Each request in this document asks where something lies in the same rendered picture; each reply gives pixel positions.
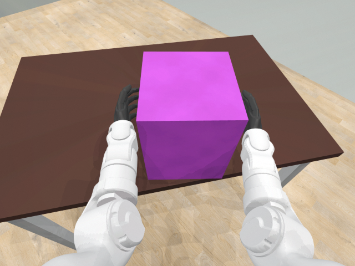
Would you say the robot right upper arm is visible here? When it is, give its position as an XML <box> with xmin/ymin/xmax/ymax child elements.
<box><xmin>240</xmin><ymin>206</ymin><xmax>345</xmax><ymax>266</ymax></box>

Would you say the robot left forearm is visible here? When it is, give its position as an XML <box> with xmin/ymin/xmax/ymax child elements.
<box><xmin>82</xmin><ymin>120</ymin><xmax>138</xmax><ymax>214</ymax></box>

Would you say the left robot hand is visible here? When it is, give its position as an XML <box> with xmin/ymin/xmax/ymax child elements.
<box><xmin>114</xmin><ymin>84</ymin><xmax>140</xmax><ymax>122</ymax></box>

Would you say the right robot hand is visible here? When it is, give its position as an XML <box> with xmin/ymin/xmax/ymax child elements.
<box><xmin>241</xmin><ymin>90</ymin><xmax>262</xmax><ymax>133</ymax></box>

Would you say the table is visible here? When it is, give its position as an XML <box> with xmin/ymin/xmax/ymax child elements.
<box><xmin>0</xmin><ymin>35</ymin><xmax>344</xmax><ymax>250</ymax></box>

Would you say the carton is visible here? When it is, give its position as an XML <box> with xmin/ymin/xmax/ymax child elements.
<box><xmin>136</xmin><ymin>52</ymin><xmax>249</xmax><ymax>180</ymax></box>

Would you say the robot right forearm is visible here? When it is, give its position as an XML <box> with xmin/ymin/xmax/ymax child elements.
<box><xmin>240</xmin><ymin>129</ymin><xmax>303</xmax><ymax>225</ymax></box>

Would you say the robot left upper arm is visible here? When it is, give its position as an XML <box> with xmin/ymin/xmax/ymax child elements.
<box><xmin>42</xmin><ymin>199</ymin><xmax>145</xmax><ymax>266</ymax></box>

